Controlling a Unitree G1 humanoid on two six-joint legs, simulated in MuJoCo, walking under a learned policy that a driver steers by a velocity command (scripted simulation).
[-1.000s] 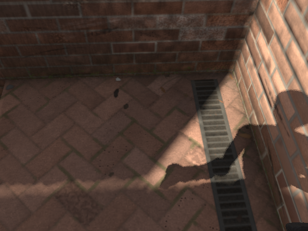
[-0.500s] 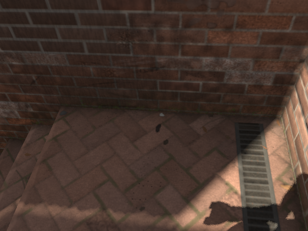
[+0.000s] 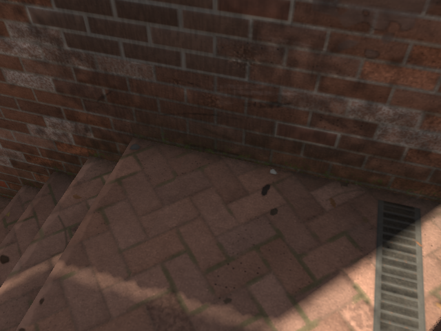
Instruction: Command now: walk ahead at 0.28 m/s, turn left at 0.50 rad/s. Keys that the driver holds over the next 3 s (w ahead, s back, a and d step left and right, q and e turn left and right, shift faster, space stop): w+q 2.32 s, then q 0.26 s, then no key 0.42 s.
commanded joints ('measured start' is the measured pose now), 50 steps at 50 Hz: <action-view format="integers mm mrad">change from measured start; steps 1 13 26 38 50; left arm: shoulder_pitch -17 -137 -423 9 -131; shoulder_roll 160 138 25 110 167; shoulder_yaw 42 14 -14 18 16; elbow -54 -113 -142 -31 45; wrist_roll -17 -69 -13 -27 -24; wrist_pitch -9 -76 -79 -67 -65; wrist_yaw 13 -35 -74 -40 -53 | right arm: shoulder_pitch -110 241 248 282 2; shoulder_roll -83 -213 -116 -131 -52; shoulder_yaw -16 -53 -33 -22 9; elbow -120 -35 48 25 -112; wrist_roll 9 -16 -18 18 -29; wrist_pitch -38 -79 -87 -52 -29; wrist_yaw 18 48 -5 2 26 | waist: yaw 11 -140 -130 43 -12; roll -150 120 68 -217 -52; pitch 95 -29 103 -301 51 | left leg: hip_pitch -387 589 279 -239 -152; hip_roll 112 410 122 -12 147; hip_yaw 7 -774 -161 -150 31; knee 167 -841 -813 375 -148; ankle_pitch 33 -214 483 -73 480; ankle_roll -10 351 176 8 6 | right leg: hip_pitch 167 -730 -354 617 102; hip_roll -324 6 46 -346 -196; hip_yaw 425 131 71 715 20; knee -418 778 -42 -269 -444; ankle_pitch -347 -174 535 -142 388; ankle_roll -196 -11 22 -266 -204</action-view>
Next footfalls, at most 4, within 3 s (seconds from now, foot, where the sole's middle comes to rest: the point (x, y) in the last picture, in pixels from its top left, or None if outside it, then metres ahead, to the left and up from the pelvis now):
0.20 left None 0.13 0.16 -0.77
0.70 right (199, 323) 0.54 0.11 -0.77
1.20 left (82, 299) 0.60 0.48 -0.77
1.66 right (104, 224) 0.87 0.47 -0.77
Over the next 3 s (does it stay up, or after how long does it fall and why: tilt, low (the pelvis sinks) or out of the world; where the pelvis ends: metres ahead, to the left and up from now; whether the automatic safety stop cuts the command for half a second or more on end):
stays up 0.79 0.86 -0.37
